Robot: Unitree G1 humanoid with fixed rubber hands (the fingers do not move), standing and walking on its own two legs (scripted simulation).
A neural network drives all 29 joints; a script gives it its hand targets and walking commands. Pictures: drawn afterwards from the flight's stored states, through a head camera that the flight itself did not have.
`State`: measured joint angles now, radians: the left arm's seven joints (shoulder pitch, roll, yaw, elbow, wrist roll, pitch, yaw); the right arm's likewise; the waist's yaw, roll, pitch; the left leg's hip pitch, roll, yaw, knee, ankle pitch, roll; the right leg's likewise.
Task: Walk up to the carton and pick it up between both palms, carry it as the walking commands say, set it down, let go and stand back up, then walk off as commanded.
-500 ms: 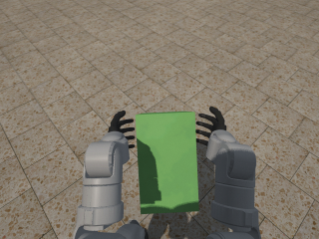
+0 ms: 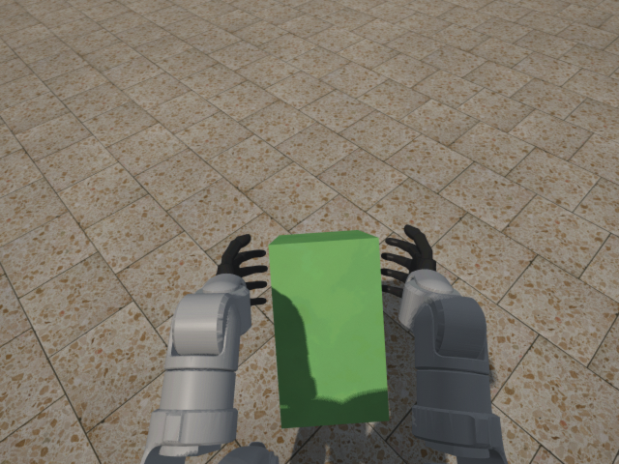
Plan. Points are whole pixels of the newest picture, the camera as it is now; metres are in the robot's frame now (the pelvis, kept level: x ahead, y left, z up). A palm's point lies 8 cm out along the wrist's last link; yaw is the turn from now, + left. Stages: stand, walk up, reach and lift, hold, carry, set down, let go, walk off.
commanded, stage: carry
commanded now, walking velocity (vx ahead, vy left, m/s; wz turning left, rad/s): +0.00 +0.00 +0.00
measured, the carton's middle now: (325, 313) +0.36 -0.03 -0.07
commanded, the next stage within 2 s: none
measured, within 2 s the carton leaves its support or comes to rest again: neither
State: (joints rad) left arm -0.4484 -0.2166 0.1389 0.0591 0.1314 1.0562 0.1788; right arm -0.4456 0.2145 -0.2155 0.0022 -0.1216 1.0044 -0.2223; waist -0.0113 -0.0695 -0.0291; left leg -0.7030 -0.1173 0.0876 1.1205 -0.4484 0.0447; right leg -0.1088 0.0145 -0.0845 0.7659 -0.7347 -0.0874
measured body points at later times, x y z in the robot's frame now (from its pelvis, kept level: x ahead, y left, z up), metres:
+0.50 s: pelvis +0.41 -0.15 +0.01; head +0.51 -0.18 +0.44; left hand +0.74 -0.03 +0.01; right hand +0.76 -0.26 +0.02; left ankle +0.31 -0.01 -0.57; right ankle +0.40 -0.18 -0.68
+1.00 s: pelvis +0.76 -0.25 +0.02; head +0.75 -0.29 +0.46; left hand +1.09 -0.16 +0.07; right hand +1.08 -0.40 +0.06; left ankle +0.68 -0.09 -0.64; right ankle +0.75 -0.29 -0.68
